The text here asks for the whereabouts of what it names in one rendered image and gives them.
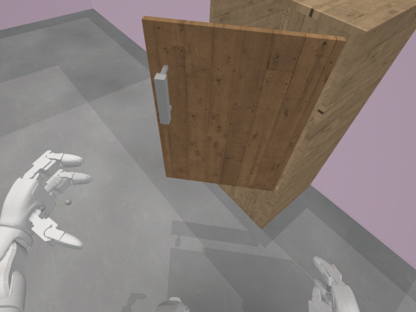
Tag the robot left shin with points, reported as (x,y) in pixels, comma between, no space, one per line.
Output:
(175,299)

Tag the handle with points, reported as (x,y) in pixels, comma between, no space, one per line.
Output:
(163,102)

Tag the left robot forearm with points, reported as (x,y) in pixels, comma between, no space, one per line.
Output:
(14,246)

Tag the cupboard door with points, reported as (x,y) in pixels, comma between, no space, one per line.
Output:
(240,97)

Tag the left robot hand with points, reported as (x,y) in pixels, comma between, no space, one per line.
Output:
(20,208)

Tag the right robot hand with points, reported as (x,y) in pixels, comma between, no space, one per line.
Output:
(339,297)

